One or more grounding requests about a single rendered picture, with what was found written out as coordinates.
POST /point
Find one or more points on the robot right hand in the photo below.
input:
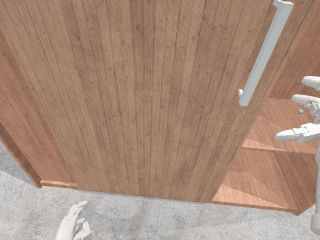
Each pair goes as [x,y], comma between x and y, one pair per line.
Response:
[306,132]

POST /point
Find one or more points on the wardrobe door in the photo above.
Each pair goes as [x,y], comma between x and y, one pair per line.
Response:
[141,96]
[22,118]

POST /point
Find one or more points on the right robot forearm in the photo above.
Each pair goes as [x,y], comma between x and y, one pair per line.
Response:
[315,219]

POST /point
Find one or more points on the handle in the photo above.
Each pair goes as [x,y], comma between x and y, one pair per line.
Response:
[283,11]

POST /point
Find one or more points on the robot left hand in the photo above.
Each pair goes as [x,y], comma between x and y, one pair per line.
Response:
[70,225]

